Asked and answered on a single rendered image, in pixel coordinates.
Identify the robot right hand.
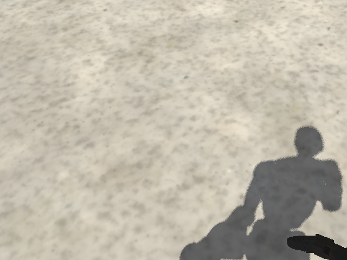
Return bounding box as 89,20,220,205
287,234,347,260

